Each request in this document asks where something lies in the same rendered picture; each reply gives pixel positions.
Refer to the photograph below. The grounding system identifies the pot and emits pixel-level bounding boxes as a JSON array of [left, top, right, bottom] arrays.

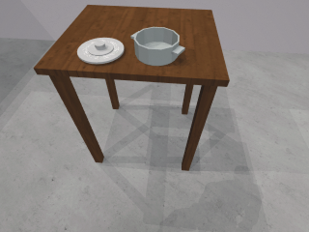
[[130, 27, 185, 66]]

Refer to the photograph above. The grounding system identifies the knob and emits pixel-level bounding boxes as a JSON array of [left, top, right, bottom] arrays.
[[94, 41, 105, 49]]

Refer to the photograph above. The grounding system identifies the table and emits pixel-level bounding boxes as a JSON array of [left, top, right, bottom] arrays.
[[33, 5, 230, 171]]

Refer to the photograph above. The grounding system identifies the lid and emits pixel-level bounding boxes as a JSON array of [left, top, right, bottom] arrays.
[[77, 38, 125, 65]]

